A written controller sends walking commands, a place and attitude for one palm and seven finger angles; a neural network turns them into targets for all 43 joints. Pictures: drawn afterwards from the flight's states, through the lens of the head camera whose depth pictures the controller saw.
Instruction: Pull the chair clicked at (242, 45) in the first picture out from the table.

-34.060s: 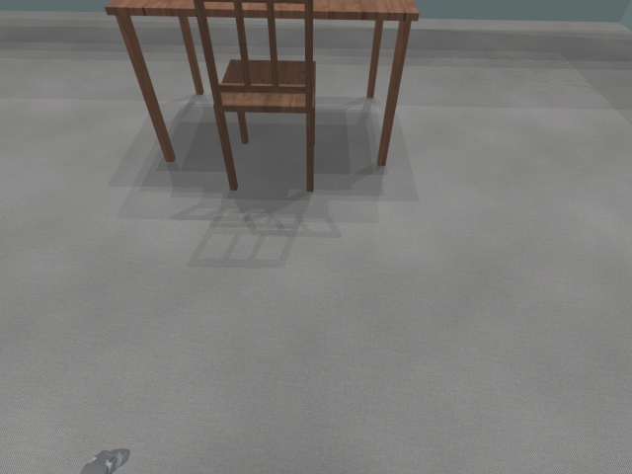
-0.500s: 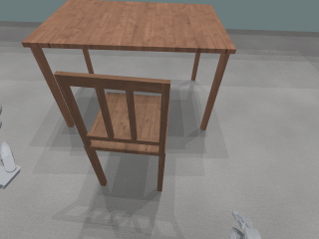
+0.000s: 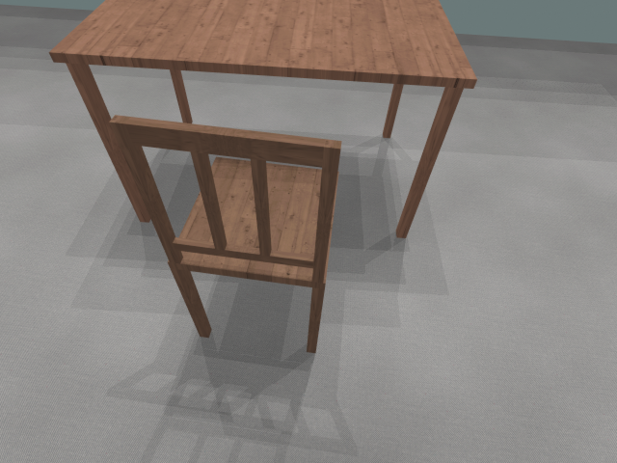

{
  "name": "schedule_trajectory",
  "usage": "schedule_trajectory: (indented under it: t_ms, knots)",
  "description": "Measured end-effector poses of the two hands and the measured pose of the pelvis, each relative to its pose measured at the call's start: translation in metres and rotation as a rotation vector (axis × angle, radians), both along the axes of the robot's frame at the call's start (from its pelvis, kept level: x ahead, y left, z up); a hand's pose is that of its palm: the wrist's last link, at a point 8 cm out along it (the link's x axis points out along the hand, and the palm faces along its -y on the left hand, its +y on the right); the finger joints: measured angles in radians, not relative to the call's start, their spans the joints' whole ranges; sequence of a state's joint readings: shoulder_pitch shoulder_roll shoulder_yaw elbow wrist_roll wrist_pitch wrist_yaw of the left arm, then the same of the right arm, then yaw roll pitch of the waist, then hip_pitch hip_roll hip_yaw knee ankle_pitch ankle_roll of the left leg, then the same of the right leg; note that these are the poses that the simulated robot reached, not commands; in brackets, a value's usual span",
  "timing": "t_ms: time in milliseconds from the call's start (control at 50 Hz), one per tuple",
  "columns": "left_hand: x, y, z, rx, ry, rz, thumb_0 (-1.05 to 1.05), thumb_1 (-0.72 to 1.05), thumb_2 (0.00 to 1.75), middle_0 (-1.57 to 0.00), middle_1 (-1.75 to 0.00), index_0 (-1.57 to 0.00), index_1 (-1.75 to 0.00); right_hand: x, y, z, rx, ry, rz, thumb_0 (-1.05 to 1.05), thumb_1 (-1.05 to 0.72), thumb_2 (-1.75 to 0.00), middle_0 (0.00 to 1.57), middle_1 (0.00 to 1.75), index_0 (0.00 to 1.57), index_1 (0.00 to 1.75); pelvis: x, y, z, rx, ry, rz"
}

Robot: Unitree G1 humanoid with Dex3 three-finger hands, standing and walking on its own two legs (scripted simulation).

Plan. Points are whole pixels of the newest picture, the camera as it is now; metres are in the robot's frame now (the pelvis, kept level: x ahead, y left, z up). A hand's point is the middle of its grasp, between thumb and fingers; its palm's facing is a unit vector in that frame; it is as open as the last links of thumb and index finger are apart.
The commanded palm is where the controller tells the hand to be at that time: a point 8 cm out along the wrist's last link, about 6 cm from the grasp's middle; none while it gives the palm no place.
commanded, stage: let the arm hang, fingers relaxed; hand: left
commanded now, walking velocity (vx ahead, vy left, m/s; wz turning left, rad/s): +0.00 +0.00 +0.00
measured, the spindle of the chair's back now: (211, 204) +0.60 +0.24 -0.09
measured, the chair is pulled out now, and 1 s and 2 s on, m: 0.30 0.30 0.30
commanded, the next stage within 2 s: look to check the result in 0.62 s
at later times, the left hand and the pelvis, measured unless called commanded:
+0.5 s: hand out of the picture -0.02 +0.13 -0.17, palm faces +0.03 -0.99 -0.15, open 7.4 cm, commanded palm none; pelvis -0.01 -0.02 +0.00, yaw -1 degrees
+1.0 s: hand out of the picture -0.02 +0.14 -0.17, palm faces +0.04 -0.98 -0.18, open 7.4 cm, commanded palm none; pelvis -0.01 -0.03 +0.00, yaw +0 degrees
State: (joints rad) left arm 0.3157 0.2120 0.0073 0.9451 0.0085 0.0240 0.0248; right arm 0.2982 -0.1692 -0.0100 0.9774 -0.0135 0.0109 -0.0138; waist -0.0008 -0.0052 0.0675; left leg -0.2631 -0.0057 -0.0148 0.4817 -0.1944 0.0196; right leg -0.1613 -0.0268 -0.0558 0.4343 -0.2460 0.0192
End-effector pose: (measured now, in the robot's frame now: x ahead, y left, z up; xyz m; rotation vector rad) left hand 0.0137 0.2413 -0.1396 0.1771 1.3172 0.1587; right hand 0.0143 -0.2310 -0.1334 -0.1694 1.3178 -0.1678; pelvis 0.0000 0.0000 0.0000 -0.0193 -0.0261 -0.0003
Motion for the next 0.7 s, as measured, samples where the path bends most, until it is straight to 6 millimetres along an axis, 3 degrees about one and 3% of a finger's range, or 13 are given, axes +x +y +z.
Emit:
schedule_trajectory:
  t_ms: [120, 240, 500, 700]
  knots:
    - [-0.035, 0.004, 0.007, 0.040, 0.092, 0.022, 0.00, 0.93, 0.90, -0.20, -0.30, -0.20, -0.30, -0.023, 0.008, -0.011, 0.051, 0.054, -0.019, 0.01, -0.91, -0.90, 0.20, 0.30, 0.19, 0.30, -0.003, -0.002, 0.001, 0.008, -0.003, -0.003]
    - [-0.051, -0.012, 0.007, 0.022, 0.126, 0.036, 0.00, 0.92, 0.90, -0.20, -0.30, -0.19, -0.30, -0.037, 0.014, -0.016, 0.083, 0.089, -0.032, 0.01, -0.91, -0.90, 0.20, 0.30, 0.19, 0.30, -0.004, -0.006, 0.001, 0.014, -0.005, -0.007]
    - [-0.039, -0.061, -0.006, -0.074, 0.090, 0.031, 0.01, 0.91, 0.90, -0.20, -0.30, -0.20, -0.30, -0.048, 0.011, -0.016, 0.082, 0.103, -0.058, 0.00, -0.91, -0.90, 0.20, 0.30, 0.19, 0.30, -0.006, -0.018, 0.000, 0.015, -0.013, -0.011]
    - [-0.036, -0.061, -0.006, -0.063, 0.086, 0.034, 0.01, 0.92, 0.90, -0.20, -0.30, -0.20, -0.30, -0.053, 0.009, -0.015, 0.082, 0.113, -0.066, 0.00, -0.91, -0.90, 0.20, 0.30, 0.19, 0.30, -0.007, -0.023, 0.000, 0.013, -0.014, -0.010]
